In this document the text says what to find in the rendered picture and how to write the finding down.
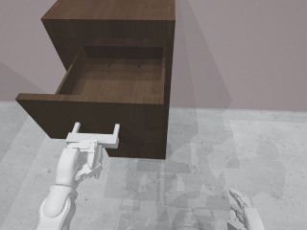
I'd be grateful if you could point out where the robot left hand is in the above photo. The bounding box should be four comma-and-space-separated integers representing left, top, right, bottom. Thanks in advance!
55, 139, 104, 190

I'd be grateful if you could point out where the robot left forearm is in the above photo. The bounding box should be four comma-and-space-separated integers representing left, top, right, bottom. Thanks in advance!
36, 184, 78, 230

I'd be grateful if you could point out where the cabinet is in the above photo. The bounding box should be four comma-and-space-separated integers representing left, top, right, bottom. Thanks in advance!
40, 0, 176, 160

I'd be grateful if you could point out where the robot right hand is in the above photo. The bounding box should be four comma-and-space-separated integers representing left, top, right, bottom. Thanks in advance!
226, 188, 266, 230

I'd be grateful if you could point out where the handle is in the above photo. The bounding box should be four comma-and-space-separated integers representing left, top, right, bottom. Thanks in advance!
65, 122, 120, 149

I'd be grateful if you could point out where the drawer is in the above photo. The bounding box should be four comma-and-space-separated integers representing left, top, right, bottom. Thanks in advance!
15, 44, 166, 144

